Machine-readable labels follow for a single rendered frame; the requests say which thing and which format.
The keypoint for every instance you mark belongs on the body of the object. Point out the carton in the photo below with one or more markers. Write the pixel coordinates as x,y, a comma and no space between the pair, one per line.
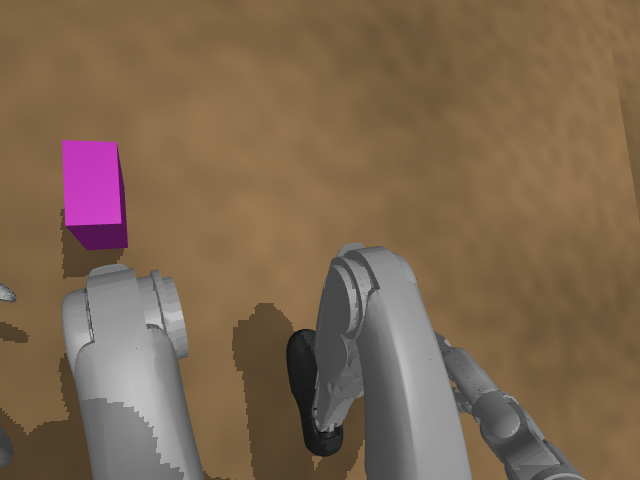
94,195

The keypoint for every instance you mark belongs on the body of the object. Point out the right robot arm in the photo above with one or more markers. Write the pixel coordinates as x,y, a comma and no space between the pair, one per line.
517,441

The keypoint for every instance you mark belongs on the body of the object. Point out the right robot foot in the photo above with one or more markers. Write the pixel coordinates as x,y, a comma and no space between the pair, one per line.
302,372

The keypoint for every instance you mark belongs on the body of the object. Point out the left robot hand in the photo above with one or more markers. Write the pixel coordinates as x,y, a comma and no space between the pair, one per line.
7,294

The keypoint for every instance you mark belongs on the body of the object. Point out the right robot hand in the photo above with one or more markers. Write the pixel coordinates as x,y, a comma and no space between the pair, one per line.
470,379

